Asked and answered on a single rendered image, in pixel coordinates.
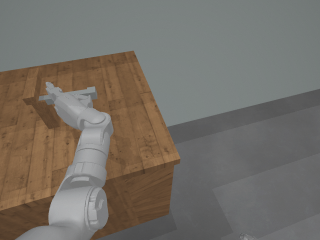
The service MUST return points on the left robot forearm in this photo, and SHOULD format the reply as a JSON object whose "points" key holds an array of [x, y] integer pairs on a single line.
{"points": [[89, 163]]}

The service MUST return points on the counter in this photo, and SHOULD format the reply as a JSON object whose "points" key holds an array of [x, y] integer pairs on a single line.
{"points": [[37, 146]]}

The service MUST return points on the robot left hand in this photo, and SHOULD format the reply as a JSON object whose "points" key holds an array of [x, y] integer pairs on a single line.
{"points": [[68, 107]]}

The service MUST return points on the robot left upper arm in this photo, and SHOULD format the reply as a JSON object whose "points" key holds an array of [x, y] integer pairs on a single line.
{"points": [[75, 214]]}

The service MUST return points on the tap lever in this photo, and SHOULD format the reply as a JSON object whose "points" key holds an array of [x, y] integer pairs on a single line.
{"points": [[85, 92]]}

